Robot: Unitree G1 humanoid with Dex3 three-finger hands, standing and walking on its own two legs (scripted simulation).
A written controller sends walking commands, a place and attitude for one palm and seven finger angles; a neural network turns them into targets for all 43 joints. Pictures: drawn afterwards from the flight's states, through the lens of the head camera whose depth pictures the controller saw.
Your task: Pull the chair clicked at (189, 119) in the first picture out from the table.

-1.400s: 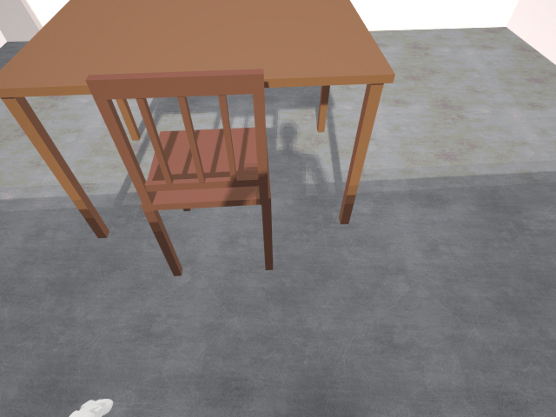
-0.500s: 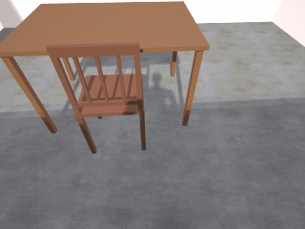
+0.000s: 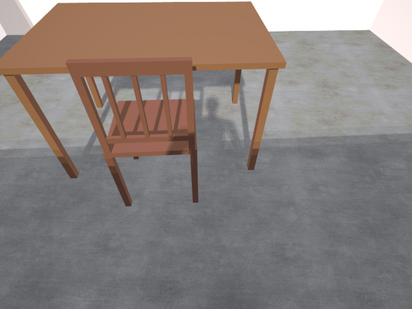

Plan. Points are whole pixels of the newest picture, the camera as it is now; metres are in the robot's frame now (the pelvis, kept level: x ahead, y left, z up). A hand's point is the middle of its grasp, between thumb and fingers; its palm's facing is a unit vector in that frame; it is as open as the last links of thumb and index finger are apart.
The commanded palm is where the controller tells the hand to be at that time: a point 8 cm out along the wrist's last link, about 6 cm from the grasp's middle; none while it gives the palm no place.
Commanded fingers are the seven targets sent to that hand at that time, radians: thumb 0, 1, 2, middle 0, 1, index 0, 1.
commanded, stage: look at it before walking up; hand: left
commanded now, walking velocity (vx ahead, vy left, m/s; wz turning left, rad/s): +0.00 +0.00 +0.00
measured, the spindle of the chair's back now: (141, 108) +0.80 +0.30 -0.11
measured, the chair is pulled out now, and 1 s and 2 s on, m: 0.00 0.00 0.00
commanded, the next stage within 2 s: turn to face it in 0.04 s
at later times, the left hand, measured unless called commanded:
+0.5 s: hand out of the picture +0.04 +0.23 -0.17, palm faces +0.06 -0.96 -0.28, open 7.4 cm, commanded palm none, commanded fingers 0.00 0.90 0.90 -0.20 -0.30 -0.20 -0.30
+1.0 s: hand (109, 306) +0.16 +0.23 -0.18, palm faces +0.09 -0.98 -0.17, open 7.3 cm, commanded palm none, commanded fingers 0.00 0.90 0.90 -0.20 -0.30 -0.20 -0.30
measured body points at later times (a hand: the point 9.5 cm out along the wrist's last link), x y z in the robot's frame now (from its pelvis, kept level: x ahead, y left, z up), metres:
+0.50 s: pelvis +0.00 +0.01 -0.01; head -0.01 +0.01 +0.44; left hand +0.04 +0.28 -0.15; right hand +0.07 -0.26 -0.15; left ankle -0.01 +0.13 -0.74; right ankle -0.01 -0.11 -0.75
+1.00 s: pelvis +0.13 +0.05 -0.01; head +0.16 +0.06 +0.44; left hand +0.16 +0.29 -0.17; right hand +0.01 -0.14 -0.15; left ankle +0.02 +0.13 -0.75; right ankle +0.26 -0.07 -0.70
